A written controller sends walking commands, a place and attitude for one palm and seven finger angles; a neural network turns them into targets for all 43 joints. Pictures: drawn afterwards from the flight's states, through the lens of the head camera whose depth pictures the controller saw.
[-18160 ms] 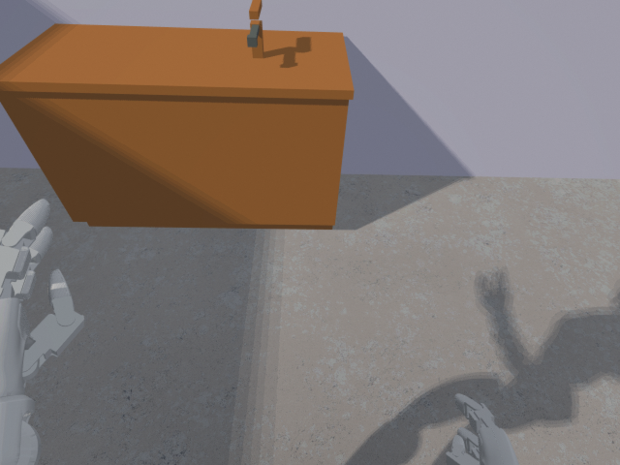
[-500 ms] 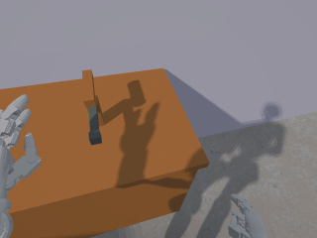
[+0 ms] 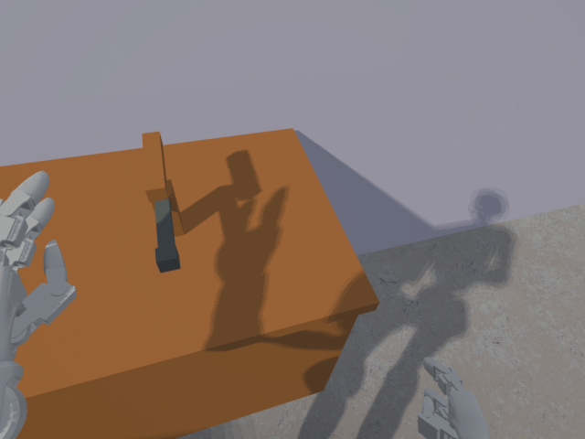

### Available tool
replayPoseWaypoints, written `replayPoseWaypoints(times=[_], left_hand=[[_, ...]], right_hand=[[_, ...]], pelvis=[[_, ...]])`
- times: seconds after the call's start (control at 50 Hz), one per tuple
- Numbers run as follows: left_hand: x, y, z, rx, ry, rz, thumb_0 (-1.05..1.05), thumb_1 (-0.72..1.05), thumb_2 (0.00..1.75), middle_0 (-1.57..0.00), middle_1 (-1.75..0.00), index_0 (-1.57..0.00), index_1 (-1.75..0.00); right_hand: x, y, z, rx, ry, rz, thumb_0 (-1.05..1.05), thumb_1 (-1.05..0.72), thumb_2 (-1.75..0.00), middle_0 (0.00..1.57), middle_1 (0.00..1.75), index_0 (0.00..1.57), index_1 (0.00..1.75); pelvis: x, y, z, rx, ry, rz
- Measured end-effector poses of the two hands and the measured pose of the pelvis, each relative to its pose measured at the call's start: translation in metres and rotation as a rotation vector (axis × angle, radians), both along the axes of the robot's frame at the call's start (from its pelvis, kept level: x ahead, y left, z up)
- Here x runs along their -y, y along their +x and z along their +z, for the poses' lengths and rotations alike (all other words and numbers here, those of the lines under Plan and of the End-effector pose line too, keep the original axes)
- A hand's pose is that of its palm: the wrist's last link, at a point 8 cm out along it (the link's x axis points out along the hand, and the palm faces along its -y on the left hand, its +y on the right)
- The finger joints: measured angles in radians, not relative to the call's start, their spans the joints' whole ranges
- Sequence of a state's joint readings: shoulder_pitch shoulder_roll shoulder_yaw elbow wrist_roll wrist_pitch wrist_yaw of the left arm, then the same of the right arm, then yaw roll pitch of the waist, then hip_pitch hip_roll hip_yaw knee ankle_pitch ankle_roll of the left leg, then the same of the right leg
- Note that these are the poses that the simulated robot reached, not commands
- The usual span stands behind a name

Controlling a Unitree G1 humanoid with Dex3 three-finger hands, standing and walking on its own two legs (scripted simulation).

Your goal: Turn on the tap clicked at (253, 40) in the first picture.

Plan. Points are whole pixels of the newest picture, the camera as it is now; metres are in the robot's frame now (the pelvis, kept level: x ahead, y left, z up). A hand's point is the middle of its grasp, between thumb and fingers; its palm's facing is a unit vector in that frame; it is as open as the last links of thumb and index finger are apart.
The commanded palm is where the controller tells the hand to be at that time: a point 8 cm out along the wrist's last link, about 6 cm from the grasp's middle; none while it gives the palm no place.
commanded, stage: shuffle to correct the standing spot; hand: left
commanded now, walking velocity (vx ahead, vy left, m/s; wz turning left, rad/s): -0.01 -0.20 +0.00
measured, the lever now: (167, 258) +0.33 +0.22 +0.04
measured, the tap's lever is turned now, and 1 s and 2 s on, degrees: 0 0 0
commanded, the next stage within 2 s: come to a stop and stand still in 0.90 s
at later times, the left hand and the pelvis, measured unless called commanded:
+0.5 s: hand (139, 291) +0.22 +0.18 +0.16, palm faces +0.31 -0.89 -0.34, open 7.4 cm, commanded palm +0.17 +0.22 +0.17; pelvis +0.00 -0.05 +0.00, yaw -2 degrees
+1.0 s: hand (223, 303) +0.22 +0.10 +0.16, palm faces +0.27 -0.88 -0.39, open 7.4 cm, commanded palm +0.17 +0.15 +0.17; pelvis -0.01 -0.12 -0.01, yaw -3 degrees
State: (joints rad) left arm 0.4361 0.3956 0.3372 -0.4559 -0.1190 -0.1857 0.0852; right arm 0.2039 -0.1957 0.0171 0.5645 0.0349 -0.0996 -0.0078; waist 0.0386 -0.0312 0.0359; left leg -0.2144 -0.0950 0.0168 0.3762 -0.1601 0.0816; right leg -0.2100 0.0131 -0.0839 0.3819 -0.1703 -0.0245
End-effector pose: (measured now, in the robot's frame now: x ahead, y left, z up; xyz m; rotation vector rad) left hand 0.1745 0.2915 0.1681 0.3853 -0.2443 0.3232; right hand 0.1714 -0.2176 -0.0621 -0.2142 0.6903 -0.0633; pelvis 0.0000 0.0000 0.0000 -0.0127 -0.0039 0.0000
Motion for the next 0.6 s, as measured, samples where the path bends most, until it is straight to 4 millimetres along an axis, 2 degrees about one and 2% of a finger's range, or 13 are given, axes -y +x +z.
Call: replayPoseWaypoints(times=[0.22,0.6], left_hand=[[0.025,0.009,0.005,0.002,0.012,-0.044,0.02,0.89,0.9,-0.21,-0.3,-0.21,-0.3],[0.082,0.008,0.005,-0.038,0.003,-0.04,0.02,0.89,0.9,-0.21,-0.3,-0.21,-0.3]], right_hand=[[0.019,0.0,0.001,0.009,0.006,-0.032,0.02,-0.9,-0.9,0.2,0.3,0.2,0.3],[0.082,-0.012,-0.008,0.004,0.008,-0.094,0.02,-0.9,-0.9,0.2,0.3,0.2,0.3]], pelvis=[[0.017,0.002,-0.001,-0.01,0.003,-0.017],[0.066,0.0,-0.003,-0.008,0.015,-0.038]])
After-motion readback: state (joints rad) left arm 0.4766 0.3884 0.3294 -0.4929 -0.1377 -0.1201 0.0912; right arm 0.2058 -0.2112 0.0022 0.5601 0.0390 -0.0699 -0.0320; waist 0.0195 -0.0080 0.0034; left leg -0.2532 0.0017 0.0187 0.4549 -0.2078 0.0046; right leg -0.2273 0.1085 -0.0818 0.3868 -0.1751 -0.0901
